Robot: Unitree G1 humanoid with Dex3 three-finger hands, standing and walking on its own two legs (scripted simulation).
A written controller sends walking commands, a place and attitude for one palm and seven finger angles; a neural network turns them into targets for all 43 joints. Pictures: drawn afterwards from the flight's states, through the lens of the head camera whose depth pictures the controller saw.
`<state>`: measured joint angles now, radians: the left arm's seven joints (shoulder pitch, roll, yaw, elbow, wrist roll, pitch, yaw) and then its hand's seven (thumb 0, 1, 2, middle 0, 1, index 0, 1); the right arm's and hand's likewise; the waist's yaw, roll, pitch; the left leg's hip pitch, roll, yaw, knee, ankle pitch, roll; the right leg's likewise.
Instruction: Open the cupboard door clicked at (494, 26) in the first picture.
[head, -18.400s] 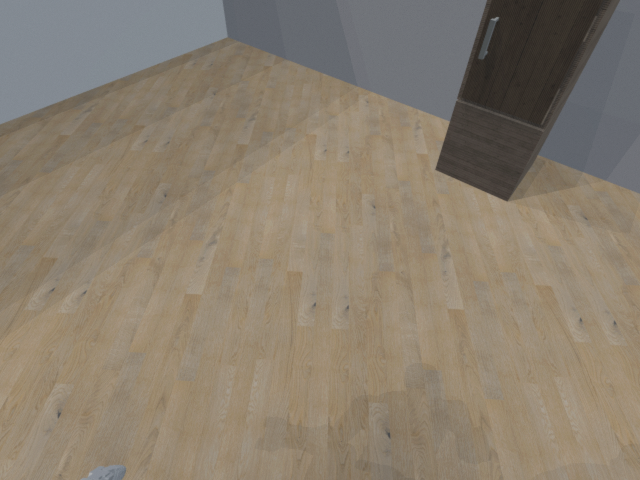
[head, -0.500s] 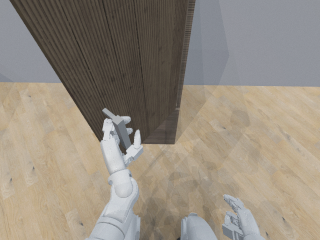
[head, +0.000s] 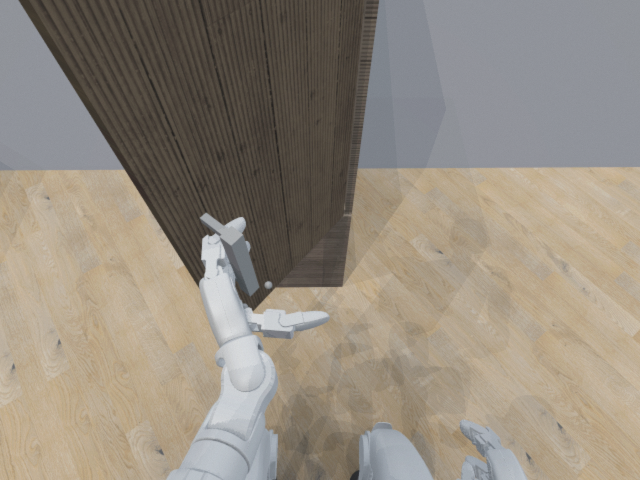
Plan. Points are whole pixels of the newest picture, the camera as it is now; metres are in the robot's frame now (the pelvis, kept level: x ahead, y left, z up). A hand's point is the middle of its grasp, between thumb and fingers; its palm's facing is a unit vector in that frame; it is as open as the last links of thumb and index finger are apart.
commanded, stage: open thumb and fingers to let go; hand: left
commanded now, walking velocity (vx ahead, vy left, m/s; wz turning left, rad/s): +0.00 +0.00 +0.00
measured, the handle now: (231, 256) +0.39 +0.12 +0.02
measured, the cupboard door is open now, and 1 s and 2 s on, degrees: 51 52 52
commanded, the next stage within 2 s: slide the hand sideways off the handle in 0.08 s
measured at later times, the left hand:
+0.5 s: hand (259, 310) +0.32 +0.08 +0.02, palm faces -0.06 -1.00 +0.04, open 16.3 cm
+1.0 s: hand (227, 353) +0.27 +0.11 +0.01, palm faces -0.03 -1.00 +0.01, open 16.3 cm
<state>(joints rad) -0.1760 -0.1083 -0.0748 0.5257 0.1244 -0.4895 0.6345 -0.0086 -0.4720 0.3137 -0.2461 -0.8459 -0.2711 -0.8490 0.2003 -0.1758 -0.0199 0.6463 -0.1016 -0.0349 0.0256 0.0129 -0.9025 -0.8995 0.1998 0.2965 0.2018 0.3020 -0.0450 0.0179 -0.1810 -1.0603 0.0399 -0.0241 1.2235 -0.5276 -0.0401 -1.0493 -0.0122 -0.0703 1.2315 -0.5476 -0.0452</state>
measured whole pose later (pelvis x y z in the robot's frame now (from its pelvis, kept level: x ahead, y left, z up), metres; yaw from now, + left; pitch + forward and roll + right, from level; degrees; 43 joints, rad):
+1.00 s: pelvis +0.01 +0.02 -0.01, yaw +0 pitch +21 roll -1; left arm 0.23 0.07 -0.15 0.08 -0.03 -0.46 0.06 -0.01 -0.50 0.30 -0.15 -0.30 -0.15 -0.30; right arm 0.19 -0.20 0.01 0.46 -0.02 0.00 0.02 0.01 -0.90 -0.90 0.20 0.30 0.20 0.30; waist 0.00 0.02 -0.18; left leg -1.10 0.02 -0.02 1.32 -0.59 0.00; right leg -1.07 -0.03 -0.06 1.29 -0.59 -0.01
